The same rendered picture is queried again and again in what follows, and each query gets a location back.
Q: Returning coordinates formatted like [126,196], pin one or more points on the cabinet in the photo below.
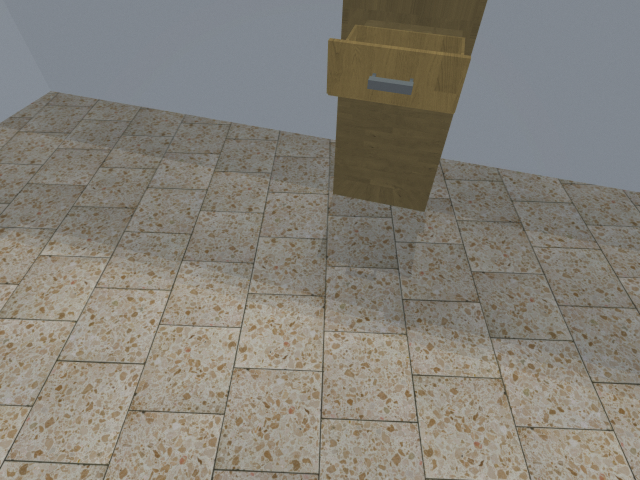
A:
[386,153]

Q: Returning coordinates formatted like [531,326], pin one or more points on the handle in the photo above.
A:
[390,85]

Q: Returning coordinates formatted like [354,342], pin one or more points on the drawer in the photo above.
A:
[436,63]

